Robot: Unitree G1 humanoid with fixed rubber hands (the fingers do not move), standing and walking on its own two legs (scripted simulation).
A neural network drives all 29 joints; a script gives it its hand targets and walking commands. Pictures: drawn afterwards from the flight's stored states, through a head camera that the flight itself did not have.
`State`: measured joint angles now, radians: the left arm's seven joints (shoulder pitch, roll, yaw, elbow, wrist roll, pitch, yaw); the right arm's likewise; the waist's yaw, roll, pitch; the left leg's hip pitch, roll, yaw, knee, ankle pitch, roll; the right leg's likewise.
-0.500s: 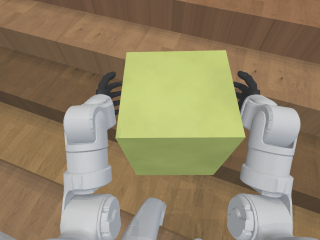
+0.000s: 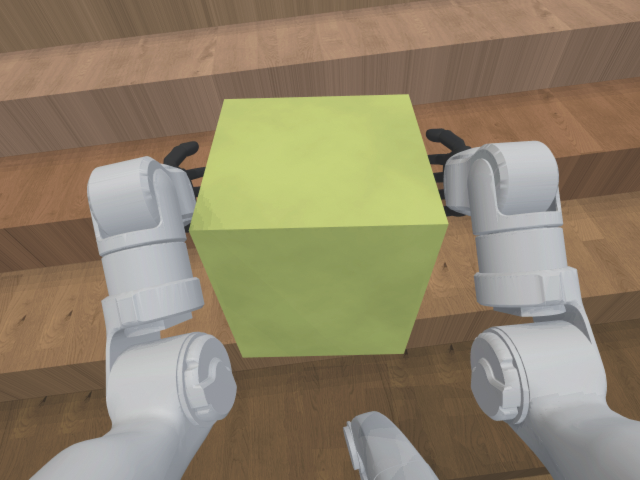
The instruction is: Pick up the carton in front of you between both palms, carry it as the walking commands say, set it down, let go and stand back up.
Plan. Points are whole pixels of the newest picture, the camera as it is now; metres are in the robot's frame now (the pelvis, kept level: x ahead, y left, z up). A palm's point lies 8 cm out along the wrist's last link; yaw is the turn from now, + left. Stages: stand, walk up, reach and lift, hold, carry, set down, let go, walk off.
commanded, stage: carry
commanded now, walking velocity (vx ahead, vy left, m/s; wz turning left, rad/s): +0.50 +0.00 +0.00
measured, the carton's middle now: (319, 235) +0.39 -0.06 +0.10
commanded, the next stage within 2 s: none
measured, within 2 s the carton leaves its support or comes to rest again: neither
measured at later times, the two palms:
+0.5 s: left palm out of the picture +0.66 +0.10 +0.31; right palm out of the picture +0.72 -0.20 +0.32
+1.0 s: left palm out of the picture +1.02 +0.04 +0.50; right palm out of the picture +0.98 -0.25 +0.49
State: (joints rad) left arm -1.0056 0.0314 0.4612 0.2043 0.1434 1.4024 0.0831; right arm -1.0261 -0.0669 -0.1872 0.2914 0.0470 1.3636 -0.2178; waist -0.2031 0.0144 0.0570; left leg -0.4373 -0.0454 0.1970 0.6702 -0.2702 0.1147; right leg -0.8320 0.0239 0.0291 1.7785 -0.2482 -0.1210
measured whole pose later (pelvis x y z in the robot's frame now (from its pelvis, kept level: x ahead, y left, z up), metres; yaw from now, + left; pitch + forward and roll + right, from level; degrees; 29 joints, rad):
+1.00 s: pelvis +0.61 -0.04 +0.34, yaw +0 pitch +2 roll +3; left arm -0.96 0.03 0.44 0.21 0.14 1.40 0.08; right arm -0.98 -0.05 -0.19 0.28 0.02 1.37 -0.21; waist -0.18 -0.01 0.04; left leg -0.52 -0.05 0.20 0.73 -0.26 0.12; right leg -0.71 0.07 0.04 1.82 -0.20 -0.10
